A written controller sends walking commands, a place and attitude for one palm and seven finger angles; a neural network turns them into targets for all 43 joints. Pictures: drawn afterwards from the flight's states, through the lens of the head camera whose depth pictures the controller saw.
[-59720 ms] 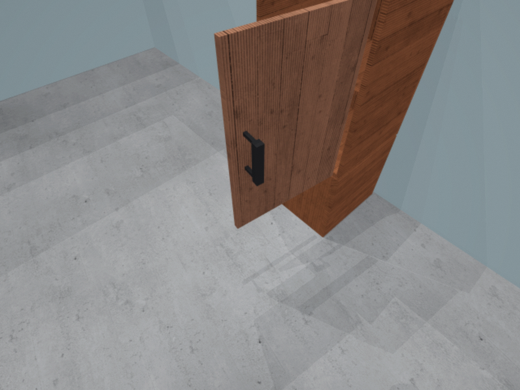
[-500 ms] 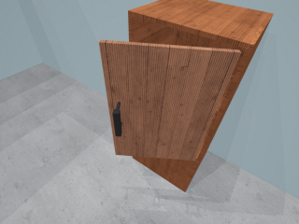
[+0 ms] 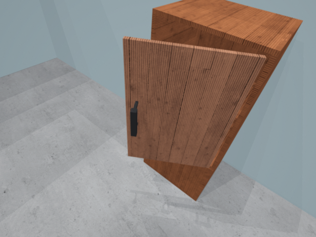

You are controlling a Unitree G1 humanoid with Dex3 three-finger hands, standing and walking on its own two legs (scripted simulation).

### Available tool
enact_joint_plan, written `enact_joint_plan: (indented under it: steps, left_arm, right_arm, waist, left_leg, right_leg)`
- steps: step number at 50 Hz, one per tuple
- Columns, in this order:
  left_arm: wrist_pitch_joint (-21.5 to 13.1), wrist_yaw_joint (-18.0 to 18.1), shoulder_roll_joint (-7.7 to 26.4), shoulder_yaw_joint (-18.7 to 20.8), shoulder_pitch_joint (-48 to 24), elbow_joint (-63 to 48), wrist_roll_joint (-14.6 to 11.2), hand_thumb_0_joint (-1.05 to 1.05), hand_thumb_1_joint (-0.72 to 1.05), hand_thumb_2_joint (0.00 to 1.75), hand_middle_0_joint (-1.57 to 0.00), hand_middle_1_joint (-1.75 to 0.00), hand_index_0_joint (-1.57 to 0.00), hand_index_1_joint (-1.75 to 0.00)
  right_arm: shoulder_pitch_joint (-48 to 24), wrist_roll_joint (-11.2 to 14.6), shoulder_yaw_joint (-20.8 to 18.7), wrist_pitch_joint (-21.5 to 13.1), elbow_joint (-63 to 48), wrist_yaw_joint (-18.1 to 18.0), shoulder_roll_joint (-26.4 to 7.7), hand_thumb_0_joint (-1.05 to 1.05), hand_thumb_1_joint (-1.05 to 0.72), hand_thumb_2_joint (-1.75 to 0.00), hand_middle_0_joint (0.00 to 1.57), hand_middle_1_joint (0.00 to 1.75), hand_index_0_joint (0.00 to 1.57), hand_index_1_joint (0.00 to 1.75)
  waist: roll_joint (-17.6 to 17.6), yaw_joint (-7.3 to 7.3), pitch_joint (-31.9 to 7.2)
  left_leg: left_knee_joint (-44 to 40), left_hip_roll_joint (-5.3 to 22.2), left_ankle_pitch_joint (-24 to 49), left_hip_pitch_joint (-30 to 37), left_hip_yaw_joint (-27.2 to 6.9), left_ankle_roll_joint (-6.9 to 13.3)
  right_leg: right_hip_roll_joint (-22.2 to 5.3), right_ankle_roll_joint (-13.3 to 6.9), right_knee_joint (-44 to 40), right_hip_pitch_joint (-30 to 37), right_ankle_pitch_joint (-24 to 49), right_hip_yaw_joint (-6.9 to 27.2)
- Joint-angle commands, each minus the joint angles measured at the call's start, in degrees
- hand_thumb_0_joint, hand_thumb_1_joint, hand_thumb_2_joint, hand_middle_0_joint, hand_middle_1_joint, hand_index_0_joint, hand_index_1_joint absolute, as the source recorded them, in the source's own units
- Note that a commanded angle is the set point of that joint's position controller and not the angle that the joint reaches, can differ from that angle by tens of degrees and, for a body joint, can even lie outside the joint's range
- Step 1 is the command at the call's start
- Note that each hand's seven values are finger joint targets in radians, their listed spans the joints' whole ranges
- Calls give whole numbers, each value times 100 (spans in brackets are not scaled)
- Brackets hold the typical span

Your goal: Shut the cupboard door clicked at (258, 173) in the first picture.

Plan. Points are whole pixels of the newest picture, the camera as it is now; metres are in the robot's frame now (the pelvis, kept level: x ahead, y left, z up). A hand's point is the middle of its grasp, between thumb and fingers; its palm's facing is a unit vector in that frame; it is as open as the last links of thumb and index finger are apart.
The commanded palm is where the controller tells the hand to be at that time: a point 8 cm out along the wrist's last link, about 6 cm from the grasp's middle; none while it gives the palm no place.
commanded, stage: shuffle to correct the standing spot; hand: left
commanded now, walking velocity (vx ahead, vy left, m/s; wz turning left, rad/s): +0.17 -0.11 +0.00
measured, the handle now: (135, 118) +0.53 +0.13 -0.04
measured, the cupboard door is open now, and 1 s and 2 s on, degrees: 31 31 31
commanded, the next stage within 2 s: come to a stop and stand still in 0.72 s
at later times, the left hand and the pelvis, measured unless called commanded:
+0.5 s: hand out of the picture +0.07 +0.20 -0.17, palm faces -0.06 -0.99 -0.12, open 7.3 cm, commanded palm none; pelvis +0.01 +0.02 +0.01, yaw -3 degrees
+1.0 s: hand (128, 224) +0.20 +0.10 -0.16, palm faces -0.03 -0.99 -0.14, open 7.1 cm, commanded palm none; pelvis +0.08 -0.05 +0.00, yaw -2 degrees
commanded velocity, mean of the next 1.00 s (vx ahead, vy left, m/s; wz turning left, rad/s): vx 0.09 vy -0.06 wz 0.00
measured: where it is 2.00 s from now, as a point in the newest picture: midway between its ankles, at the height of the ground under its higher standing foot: outside the picture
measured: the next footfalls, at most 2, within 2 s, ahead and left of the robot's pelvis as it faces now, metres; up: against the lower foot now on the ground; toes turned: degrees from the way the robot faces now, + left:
left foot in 0.14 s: +0.06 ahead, +0.07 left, +0.00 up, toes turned +4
right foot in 0.84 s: +0.10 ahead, -0.16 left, +0.00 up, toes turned -8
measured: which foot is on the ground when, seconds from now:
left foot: up 0.00-0.12, down 0.14-0.84, up 0.86-1.00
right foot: down 0.00-0.14, up 0.16-0.82, down 0.84-1.00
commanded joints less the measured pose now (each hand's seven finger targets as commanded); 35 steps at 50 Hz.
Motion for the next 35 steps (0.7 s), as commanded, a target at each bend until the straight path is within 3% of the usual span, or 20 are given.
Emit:
enact_joint_plan:
  steps: [1, 2, 3, 4, 5, 6, 7, 8, 9, 10, 11, 13, 14, 17, 24, 30, 35]
  left_arm:
    - [-265, 120, 640, 106, -979, -552, 5, 0, 90, 90, -20, -30, -20, -30]
    - [-276, 114, 657, 107, -746, -465, 30, 0, 90, 90, -20, -30, -20, -30]
    - [-245, 98, 730, 94, -467, -331, 19, 0, 90, 90, -20, -30, -20, -30]
    - [-202, 83, 716, 89, -383, -251, 7, 0, 90, 90, -20, -30, -20, -30]
    - [-149, 54, 608, 72, -292, -236, -19, 0, 90, 90, -20, -30, -20, -30]
    - [-126, -4, 378, 39, -160, -282, -39, 0, 90, 90, -20, -30, -20, -30]
    - [-134, -65, 184, 32, -139, -444, -38, 0, 90, 90, -20, -30, -20, -30]
    - [-49, -94, 434, 114, -609, -546, 71, 0, 90, 90, -20, -30, -20, -30]
    - [-27, -100, 483, 128, -517, -542, 88, 0, 90, 90, -20, -30, -20, -30]
    - [-42, -124, 519, 145, -570, -496, 80, 0, 90, 90, -20, -30, -20, -30]
    - [-50, -151, 408, 138, -540, -463, 62, 0, 90, 90, -20, -30, -20, -30]
    - [-36, -176, 310, 129, -516, -416, 26, 0, 90, 90, -20, -30, -20, -30]
    - [-42, -202, 326, 140, -599, -435, 22, 0, 90, 90, -20, -30, -20, -30]
    - [-31, -210, 373, 168, -907, -555, 7, 0, 90, 90, -20, -30, -20, -30]
    - [-28, -235, 413, 135, -1788, -833, 2, 0, 90, 90, -20, -30, -20, -30]
    - [-55, -262, 345, 70, -2342, -952, -33, 0, 90, 90, -20, -30, -20, -30]
    - [-135, -264, 272, 44, -2626, -1007, -59, 0, 90, 90, -20, -30, -20, -30]
  right_arm:
    - [562, 58, -69, -281, -395, 73, -178, 0, -90, -90, 20, 30, 20, 30]
    - [514, 59, -12, -350, -407, 84, -49, 0, -90, -90, 20, 30, 20, 30]
    - [453, 49, 34, -390, -392, 78, 15, 0, -90, -90, 20, 30, 20, 30]
    - [535, 41, 54, -419, -335, 59, 53, 0, -90, -90, 20, 30, 20, 30]
    - [800, 35, 93, -465, -267, -1, -82, 0, -90, -90, 20, 30, 20, 30]
    - [1137, 4, 25, -505, -184, -77, -454, 0, -90, -90, 20, 30, 20, 30]
    - [1418, -45, -99, -502, -223, -140, -988, 0, -90, -90, 20, 30, 20, 30]
    - [1309, -51, -132, -475, -169, -174, -1036, 0, -90, -90, 20, 30, 20, 30]
    - [956, -33, -75, -485, -231, -187, -945, 0, -90, -90, 20, 30, 20, 30]
    - [793, -14, -8, -533, -271, -176, -700, 0, -90, -90, 20, 30, 20, 30]
    - [735, 4, 29, -592, -288, -163, -606, 0, -90, -90, 20, 30, 20, 30]
    - [832, 36, 55, -673, -229, -163, -482, 0, -90, -90, 20, 30, 20, 30]
    - [934, 53, 76, -710, -180, -180, -411, 0, -90, -90, 20, 30, 20, 30]
    - [1263, 35, 58, -732, -51, -187, -416, 0, -90, -90, 20, 30, 20, 30]
    - [1907, -23, 92, -715, 179, -179, -383, 0, -90, -90, 20, 30, 20, 30]
    - [2037, -72, 74, -647, 263, -126, -438, 0, -90, -90, 20, 30, 20, 30]
    - [1958, -114, 19, -586, 297, -92, -518, 0, -90, -90, 20, 30, 20, 30]
  waist:
    - [-721, -679, 651]
    - [-687, -496, 675]
    - [-575, -349, 665]
    - [-560, -342, 850]
    - [-247, -366, 877]
    - [713, -453, 754]
    - [1723, -513, 743]
    - [1251, -502, 991]
    - [1077, -226, 1025]
    - [640, -154, 1226]
    - [422, -68, 1213]
    - [499, -55, 974]
    - [544, -76, 916]
    - [586, -222, 741]
    - [672, -525, 718]
    - [734, -646, 642]
    - [977, -698, 464]
  left_leg:
    - [1762, 326, -371, 265, -160, -64]
    - [826, 336, -543, 454, -50, -40]
    - [-22, 238, -395, 847, 175, -60]
    - [-808, 172, -156, 1290, 308, -102]
    - [-1452, 264, -151, 1675, 169, -132]
    - [-2212, 1043, -1033, 1979, -993, 63]
    - [-3128, 2394, -2096, 1816, -2927, 603]
    - [-3604, 2636, -2679, 965, -3350, 608]
    - [-3559, 2528, -2573, 598, -3247, 606]
    - [-3553, 2346, -2134, 334, -2806, 573]
    - [-3497, 2118, -1619, 265, -2340, 539]
    - [-3371, 1788, -908, 509, -1636, 427]
    - [-3338, 1696, -564, 685, -1473, 382]
    - [-3272, 1687, -376, 1134, -1335, 357]
    - [-3268, 1891, 245, 1830, -1472, 498]
    - [-3277, 1895, 110, 1814, -1321, 702]
    - [-2985, 1882, 561, 1765, -1179, 792]
  right_leg:
    - [-1313, -804, -1718, -1577, -1517, 1287]
    - [-1209, -730, -1455, -1425, -1435, 1088]
    - [-1072, -639, -1265, -1495, -1826, 1000]
    - [-889, -520, -989, -1776, -2194, 886]
    - [-644, -443, -433, -1968, -2081, 817]
    - [-323, -226, 703, -2295, -1636, 547]
    - [60, 54, 2122, -2804, -1378, -91]
    - [-182, 23, 3108, -2707, -866, 387]
    - [-257, 53, 3603, -2699, -556, 569]
    - [-349, 83, 3872, -2700, -140, 588]
    - [-343, 125, 4022, -2634, 222, 554]
    - [-306, 182, 4178, -2588, 630, 486]
    - [-290, 189, 4161, -2655, 741, 451]
    - [-307, 243, 4120, -2921, 874, 405]
    - [-496, 300, 3399, -3202, 722, 229]
    - [-539, 264, 2424, -2694, 401, 11]
    - [-390, 185, 1390, -1851, -168, -242]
